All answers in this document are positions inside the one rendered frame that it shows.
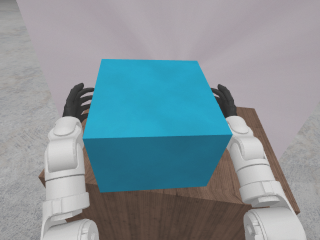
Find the left robot forearm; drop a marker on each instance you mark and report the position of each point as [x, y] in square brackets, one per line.
[64, 172]

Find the pedestal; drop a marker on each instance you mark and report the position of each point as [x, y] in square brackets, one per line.
[212, 212]

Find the right robot hand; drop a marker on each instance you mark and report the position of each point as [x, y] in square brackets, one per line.
[225, 101]

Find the right robot upper arm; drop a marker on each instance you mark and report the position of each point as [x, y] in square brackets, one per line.
[272, 223]

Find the carton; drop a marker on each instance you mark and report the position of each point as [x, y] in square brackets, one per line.
[153, 124]

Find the left robot hand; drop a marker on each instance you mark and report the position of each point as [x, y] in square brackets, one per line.
[73, 104]

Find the right robot forearm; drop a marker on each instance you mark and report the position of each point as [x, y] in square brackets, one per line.
[258, 186]

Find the left robot upper arm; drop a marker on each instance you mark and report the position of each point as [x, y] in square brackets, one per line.
[83, 229]

